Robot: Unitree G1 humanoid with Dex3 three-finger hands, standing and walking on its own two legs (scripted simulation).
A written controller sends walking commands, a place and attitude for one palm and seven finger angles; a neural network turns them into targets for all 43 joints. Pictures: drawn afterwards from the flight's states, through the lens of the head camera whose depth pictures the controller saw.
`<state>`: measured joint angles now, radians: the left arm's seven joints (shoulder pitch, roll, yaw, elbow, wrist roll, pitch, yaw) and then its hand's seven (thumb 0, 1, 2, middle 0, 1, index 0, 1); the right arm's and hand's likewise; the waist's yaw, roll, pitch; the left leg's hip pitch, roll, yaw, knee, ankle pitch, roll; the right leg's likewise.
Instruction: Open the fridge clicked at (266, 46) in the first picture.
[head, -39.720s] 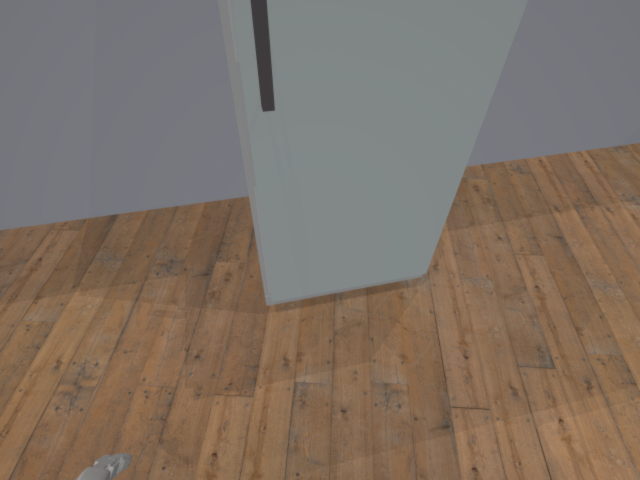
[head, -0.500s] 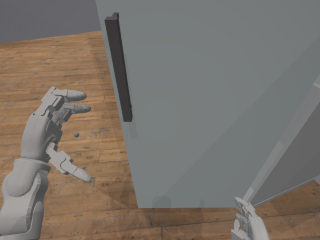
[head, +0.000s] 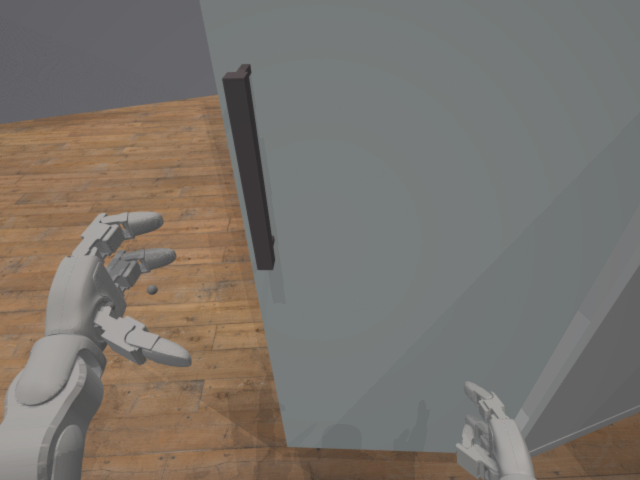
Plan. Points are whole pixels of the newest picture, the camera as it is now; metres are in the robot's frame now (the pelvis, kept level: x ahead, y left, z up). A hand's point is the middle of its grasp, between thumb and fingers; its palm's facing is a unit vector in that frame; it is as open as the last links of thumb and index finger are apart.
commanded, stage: draw the hand back to the body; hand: left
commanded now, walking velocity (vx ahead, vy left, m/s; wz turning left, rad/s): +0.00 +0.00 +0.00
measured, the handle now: (256, 177) +0.42 +0.15 +0.22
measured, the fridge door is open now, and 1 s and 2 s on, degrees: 69 69 69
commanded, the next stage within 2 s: step back with the hand held close in 1.20 s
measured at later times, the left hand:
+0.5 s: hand (105, 319) +0.20 +0.25 +0.18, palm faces +0.42 -0.85 -0.32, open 12.0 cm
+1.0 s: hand (67, 328) +0.19 +0.30 +0.17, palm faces +0.48 -0.81 -0.34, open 7.7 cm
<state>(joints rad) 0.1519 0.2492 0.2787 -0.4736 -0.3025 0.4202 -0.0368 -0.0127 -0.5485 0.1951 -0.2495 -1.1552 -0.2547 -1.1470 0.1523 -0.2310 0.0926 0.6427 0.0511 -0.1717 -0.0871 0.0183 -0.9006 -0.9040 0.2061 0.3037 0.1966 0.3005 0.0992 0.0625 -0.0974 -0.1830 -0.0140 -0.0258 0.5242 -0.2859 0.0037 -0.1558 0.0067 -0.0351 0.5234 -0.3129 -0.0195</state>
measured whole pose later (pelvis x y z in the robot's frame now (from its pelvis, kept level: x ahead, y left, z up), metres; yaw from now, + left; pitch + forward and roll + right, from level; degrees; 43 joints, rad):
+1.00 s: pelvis +0.00 +0.03 +0.01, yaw -1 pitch -5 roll -1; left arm 0.40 0.33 0.35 -0.36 -0.07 -0.06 0.10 0.01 0.82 0.86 -0.21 -0.35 -0.21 -0.34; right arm 0.18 -0.23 0.03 0.66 -0.01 -0.14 -0.08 0.02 -0.90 -0.90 0.21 0.30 0.20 0.30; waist 0.10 0.04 0.01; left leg -0.09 -0.03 0.01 0.41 -0.24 0.04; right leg -0.06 -0.01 0.00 0.38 -0.23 0.01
